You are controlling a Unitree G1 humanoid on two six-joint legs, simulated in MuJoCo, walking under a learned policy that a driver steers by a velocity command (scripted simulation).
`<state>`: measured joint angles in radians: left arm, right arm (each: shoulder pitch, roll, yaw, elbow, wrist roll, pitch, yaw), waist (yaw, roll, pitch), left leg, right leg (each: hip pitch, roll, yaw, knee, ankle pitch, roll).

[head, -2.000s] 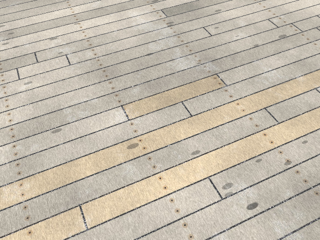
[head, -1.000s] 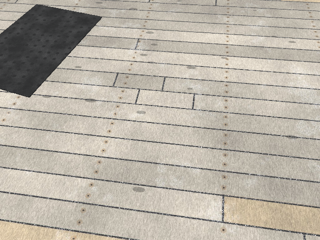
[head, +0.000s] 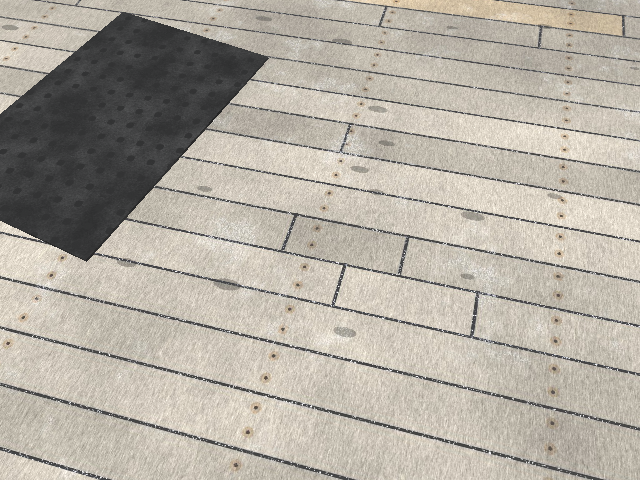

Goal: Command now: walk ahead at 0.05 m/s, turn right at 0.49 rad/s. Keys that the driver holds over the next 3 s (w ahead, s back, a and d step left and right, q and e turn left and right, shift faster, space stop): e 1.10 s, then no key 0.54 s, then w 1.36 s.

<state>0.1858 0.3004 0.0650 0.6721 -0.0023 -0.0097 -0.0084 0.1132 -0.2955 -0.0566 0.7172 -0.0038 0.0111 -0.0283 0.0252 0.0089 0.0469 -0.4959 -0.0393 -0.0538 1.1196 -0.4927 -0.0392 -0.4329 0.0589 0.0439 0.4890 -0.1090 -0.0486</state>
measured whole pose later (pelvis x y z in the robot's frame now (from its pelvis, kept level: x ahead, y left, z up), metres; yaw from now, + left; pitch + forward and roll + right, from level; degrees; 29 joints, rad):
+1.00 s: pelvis +0.01 +0.02 +0.01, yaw -36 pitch +2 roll +2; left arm 0.17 0.32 0.08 0.60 -0.01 0.04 0.02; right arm 0.11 -0.31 -0.08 0.71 0.00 0.00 -0.02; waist 0.01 0.01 0.04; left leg -0.45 -0.02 -0.08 0.79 -0.36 -0.08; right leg -0.31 0.07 0.15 0.49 -0.22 -0.03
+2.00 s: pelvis +0.08 +0.00 +0.00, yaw -46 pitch +0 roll -1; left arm 0.34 0.30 0.05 0.76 -0.03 -0.03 0.01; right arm 0.27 -0.30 -0.05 0.81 0.01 -0.09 0.02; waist 0.00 -0.04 0.00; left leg -0.28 -0.01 0.05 0.57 -0.30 0.04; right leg -0.26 0.01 0.08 0.86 -0.47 -0.01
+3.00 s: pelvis +0.49 -0.37 -0.01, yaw -45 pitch +2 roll -2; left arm 0.36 0.31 0.05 0.88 -0.01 -0.06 -0.01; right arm 0.08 -0.28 -0.03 0.70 0.00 -0.09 0.03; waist 0.05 0.00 0.04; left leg -0.48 0.01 0.03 0.58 -0.13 0.05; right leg -0.14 0.01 0.03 0.80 -0.49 -0.01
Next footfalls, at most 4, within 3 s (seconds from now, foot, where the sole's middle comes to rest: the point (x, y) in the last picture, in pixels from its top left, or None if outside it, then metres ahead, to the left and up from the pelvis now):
0.24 left None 0.11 0.15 -0.77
0.66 right None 0.01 -0.09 -0.77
1.10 left None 0.14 0.09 -0.77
1.46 right None -0.06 -0.08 -0.77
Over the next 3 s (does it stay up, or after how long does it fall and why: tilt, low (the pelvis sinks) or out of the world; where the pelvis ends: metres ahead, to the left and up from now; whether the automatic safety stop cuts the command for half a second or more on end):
stays up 0.49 -0.37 -0.01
